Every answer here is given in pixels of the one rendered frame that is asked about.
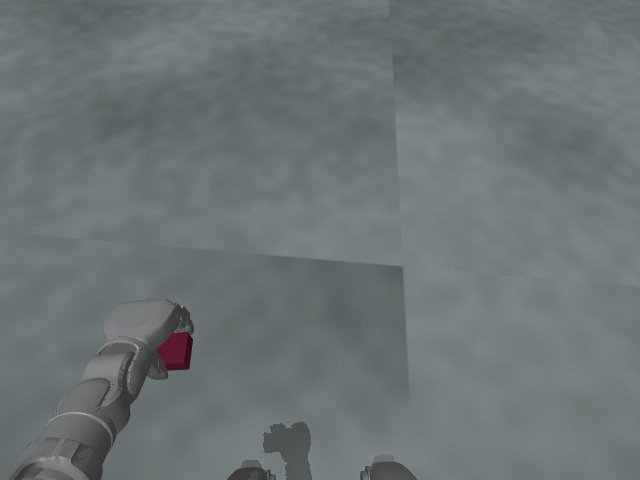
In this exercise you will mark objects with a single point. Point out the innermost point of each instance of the left robot hand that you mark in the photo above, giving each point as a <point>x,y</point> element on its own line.
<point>151,322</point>

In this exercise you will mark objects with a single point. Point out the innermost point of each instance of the left robot arm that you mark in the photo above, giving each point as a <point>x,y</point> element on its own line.
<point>76,440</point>

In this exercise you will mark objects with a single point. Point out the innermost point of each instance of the small box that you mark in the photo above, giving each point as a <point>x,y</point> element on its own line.
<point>176,351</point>

